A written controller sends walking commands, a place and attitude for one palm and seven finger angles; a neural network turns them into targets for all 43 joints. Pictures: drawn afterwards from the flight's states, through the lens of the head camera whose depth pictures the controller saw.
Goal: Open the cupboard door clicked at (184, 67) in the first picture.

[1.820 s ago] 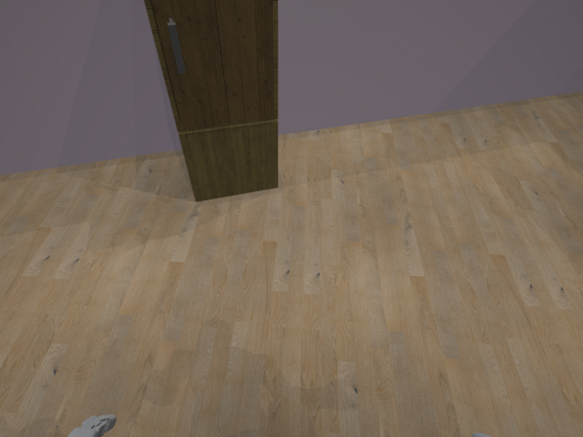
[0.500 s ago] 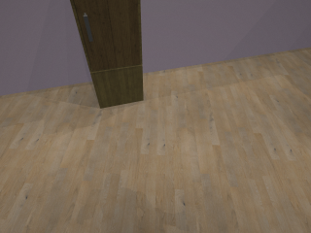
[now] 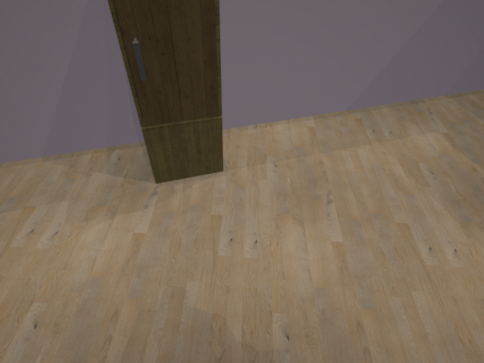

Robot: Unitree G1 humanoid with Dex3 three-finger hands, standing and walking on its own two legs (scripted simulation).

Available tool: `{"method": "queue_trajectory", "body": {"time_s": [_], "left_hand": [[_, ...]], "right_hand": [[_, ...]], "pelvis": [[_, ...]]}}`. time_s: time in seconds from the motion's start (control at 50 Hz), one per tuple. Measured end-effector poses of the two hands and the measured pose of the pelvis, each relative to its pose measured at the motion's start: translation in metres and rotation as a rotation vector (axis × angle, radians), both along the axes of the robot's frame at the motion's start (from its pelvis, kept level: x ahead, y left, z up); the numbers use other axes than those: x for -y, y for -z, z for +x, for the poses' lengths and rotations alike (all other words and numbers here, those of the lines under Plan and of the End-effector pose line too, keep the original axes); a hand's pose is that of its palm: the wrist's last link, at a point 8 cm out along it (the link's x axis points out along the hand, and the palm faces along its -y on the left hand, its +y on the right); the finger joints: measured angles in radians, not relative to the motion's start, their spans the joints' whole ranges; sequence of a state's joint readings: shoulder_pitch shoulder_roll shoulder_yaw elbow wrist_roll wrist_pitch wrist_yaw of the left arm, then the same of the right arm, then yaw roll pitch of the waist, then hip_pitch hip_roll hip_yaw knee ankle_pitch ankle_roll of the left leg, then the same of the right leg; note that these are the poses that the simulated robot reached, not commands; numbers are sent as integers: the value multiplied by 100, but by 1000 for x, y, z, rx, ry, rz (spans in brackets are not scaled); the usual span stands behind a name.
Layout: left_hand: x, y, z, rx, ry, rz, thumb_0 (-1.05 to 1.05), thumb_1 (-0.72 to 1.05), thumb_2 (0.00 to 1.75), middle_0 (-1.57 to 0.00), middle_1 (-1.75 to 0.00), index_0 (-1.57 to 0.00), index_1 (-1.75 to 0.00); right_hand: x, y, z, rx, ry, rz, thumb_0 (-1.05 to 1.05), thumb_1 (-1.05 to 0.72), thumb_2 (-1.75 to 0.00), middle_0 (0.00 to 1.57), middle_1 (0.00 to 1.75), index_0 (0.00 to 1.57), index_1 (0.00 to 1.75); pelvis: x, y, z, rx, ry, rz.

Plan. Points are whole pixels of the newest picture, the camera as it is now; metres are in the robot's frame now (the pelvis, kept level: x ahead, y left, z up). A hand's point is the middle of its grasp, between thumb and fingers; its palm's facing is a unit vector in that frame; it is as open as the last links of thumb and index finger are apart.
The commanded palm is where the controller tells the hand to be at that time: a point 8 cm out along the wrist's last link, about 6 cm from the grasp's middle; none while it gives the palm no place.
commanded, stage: walk to a spot facing it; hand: left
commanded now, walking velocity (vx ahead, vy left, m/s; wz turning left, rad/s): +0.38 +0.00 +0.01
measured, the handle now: (139, 59) +1.17 +0.48 -0.03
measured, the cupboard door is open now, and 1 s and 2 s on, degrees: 0 0 0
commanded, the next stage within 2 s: turn to face it in 0.80 s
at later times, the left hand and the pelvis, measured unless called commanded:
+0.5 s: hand (167, 305) +0.28 +0.18 -0.19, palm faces -0.08 -0.98 -0.15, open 7.4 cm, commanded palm none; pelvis +0.17 +0.02 -0.02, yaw -3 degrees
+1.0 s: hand (176, 283) +0.33 +0.17 -0.18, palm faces +0.14 -0.98 -0.16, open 7.3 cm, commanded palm none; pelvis +0.38 +0.01 -0.01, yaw +3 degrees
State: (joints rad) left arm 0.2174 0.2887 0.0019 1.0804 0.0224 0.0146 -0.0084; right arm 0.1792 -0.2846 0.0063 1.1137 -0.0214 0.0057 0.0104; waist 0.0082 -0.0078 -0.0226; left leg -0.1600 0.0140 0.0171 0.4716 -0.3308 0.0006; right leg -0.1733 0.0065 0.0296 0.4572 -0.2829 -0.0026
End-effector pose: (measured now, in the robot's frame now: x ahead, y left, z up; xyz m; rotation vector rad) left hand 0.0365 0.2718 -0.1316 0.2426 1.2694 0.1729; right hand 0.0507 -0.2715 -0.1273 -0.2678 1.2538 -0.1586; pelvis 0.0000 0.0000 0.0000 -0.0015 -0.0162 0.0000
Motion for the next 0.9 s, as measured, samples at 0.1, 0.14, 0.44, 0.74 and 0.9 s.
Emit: {"method": "queue_trajectory", "body": {"time_s": [0.1, 0.14, 0.44, 0.74, 0.9], "left_hand": [[16, 20, -19, -79, -54, -75, 0, 91, 90, -20, -30, -20, -30], [19, 28, -27, -121, -78, -102, 0, 91, 90, -20, -30, -21, -30], [24, 28, 170, -21, 47, -138, 1, 91, 90, -20, -30, -20, -30], [57, 15, 322, 122, 19, -76, -1, 94, 90, -20, -30, -21, -30], [47, 13, 300, -29, -86, -84, 0, 93, 90, -20, -30, -20, -30]], "right_hand": [[-24, 14, -13, -85, 23, 31, 1, -91, -90, 20, 30, 20, 30], [-35, 17, -15, -117, 39, 36, 1, -91, -90, 20, 30, 20, 30], [-113, -5, -71, -454, 272, 120, 1, -91, -90, 20, 30, 21, 30], [-42, 26, 186, -133, 207, 115, 1, -91, -90, 19, 30, 20, 30], [-32, 8, 353, 82, 65, 93, 1, -94, -90, 19, 30, 20, 30]], "pelvis": [[-8, 9, 24, -10, -11, -26], [-15, 12, 37, -14, -10, -31], [-23, 10, 141, -16, 36, -17], [14, 11, 280, 30, 26, -13], [5, 2, 344, 15, -17, -28]]}}
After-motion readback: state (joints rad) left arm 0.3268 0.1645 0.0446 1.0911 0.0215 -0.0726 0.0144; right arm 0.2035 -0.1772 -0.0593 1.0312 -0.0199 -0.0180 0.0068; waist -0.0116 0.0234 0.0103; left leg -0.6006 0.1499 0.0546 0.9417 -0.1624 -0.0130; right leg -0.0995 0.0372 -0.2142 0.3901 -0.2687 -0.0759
